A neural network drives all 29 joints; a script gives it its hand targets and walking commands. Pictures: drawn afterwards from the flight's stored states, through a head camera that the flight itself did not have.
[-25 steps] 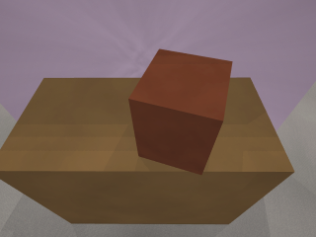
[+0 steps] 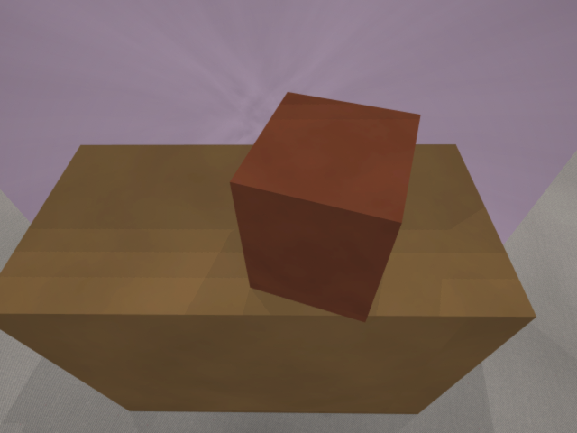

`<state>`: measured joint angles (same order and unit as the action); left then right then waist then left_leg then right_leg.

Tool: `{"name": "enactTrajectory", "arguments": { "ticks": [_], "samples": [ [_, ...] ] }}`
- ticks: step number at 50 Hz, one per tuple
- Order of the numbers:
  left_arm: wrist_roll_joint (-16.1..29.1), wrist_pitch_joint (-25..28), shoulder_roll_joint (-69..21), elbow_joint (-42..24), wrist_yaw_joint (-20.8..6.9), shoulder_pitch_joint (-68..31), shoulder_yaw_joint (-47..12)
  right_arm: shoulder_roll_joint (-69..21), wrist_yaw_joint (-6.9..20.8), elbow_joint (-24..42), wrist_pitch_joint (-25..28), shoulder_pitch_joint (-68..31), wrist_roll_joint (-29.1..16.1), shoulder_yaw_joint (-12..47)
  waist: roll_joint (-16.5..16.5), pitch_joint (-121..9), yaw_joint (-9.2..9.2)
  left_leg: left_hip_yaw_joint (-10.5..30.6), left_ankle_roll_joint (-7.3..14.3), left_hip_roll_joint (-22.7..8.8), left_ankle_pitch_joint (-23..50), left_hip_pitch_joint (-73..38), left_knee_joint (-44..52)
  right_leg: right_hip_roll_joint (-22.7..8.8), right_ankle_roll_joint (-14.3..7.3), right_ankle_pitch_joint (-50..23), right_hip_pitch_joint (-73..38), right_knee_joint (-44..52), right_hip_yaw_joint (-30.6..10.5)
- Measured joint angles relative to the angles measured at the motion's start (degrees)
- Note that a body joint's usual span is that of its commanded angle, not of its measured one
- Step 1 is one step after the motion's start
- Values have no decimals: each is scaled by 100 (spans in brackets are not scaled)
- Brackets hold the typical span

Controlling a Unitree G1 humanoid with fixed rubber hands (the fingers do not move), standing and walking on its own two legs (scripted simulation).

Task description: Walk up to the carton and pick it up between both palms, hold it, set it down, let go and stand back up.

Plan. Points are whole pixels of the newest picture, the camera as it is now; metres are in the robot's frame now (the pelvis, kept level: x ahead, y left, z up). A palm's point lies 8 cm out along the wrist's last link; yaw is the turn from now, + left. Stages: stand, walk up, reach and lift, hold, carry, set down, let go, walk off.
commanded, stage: stand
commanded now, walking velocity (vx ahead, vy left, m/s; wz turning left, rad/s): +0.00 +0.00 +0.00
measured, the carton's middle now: (327, 209) +0.42 -0.04 +0.06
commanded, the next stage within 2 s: none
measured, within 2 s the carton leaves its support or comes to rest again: neither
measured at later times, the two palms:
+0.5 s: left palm out of the picture -0.08 +0.18 -0.15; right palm out of the picture -0.05 -0.20 -0.15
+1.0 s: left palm out of the picture -0.10 +0.17 -0.14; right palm out of the picture -0.06 -0.20 -0.15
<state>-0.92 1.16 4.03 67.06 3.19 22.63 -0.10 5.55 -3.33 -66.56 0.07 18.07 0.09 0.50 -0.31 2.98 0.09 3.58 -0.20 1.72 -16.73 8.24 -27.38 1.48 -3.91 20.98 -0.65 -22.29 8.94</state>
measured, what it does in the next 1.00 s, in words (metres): stands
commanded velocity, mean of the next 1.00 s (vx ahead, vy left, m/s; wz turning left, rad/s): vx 0.00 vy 0.00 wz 0.00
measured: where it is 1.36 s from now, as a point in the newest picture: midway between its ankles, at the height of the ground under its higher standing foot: outside the picture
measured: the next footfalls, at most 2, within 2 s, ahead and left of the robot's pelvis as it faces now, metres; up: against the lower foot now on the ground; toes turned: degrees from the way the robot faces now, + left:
none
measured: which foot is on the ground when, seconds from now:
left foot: down 0.00-1.00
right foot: down 0.00-1.00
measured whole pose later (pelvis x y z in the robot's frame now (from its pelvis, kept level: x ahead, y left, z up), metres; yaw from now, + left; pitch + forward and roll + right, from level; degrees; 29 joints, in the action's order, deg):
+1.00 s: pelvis -0.02 -0.02 +0.00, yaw +0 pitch -3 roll +1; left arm -0.8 1.1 4.6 66.6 3.1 23.5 -0.2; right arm 3.8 -3.3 -67.6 -1.0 18.2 0.0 1.2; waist -0.2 3.8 0.7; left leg 4.0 -2.3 -0.5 -14.8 9.5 -27.2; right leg 3.7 -5.8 19.1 0.7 -21.9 9.2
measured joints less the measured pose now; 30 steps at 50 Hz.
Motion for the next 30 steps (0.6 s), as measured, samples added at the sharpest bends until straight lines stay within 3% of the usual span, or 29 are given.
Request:
{"name": "enactTrajectory", "arguments": {
  "ticks": [30],
  "samples": [
    [-5, -2, 41, 3, 42, 86, -35, -26, -9, -22, -59, 0, -9, -18, -9, 34, 45, 34, -152, -170, 91, 39, -28, 173, -146, -124, 13, 48, 19]
  ]
}}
